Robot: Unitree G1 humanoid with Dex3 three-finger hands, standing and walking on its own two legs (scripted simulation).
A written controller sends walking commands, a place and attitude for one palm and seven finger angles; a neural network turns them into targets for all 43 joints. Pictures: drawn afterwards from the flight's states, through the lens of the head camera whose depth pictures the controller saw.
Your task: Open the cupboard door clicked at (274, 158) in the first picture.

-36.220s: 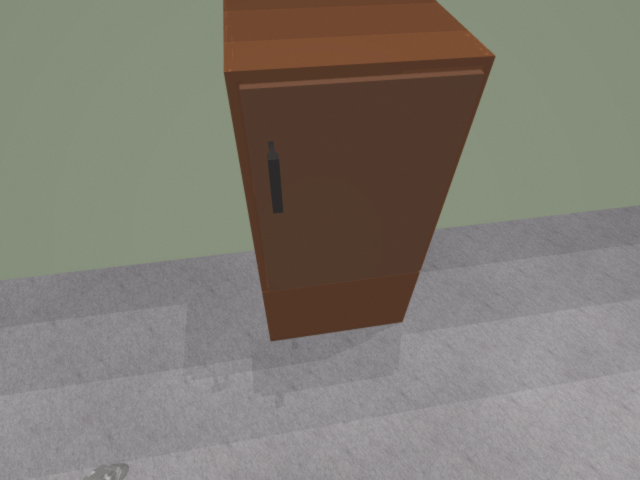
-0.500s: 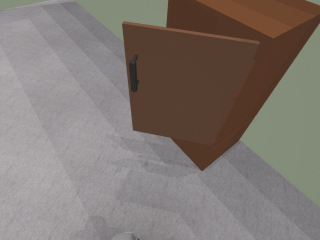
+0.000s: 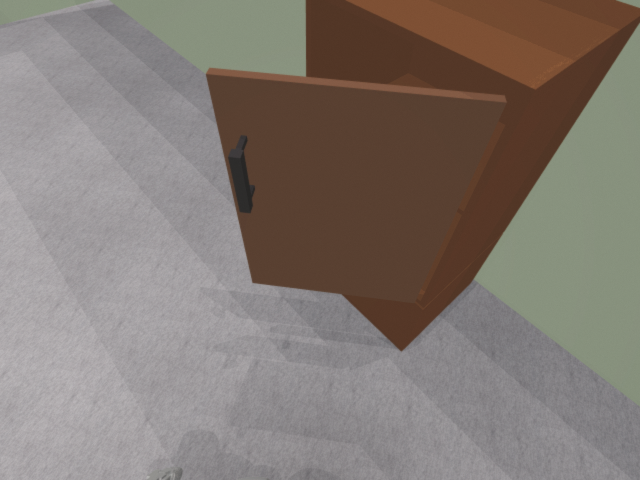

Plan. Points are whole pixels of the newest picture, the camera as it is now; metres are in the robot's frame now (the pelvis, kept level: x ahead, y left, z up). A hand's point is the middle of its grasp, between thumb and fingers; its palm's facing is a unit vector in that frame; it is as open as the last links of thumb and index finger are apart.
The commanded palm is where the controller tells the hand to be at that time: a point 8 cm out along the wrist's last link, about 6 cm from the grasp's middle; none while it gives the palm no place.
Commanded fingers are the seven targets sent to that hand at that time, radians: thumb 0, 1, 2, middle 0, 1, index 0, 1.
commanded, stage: come to a stop and stand still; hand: left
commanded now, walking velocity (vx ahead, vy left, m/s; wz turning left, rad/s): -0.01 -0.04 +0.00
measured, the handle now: (244, 175) +0.58 +0.16 -0.01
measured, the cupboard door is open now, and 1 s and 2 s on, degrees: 41 41 41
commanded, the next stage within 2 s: look again from close up in 0.86 s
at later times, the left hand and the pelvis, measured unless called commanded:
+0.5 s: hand out of the picture +0.03 +0.24 -0.15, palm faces -0.01 -0.95 -0.31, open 7.4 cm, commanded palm none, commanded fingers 0.00 0.90 0.90 -0.20 -0.30 -0.20 -0.30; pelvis -0.04 +0.02 +0.00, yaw -2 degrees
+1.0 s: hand out of the picture -0.03 +0.21 -0.16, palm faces -0.02 -0.96 -0.27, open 7.4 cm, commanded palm none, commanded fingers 0.00 0.90 0.90 -0.20 -0.30 -0.20 -0.30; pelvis -0.06 +0.00 +0.01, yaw -1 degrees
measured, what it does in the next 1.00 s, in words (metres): shifts its weight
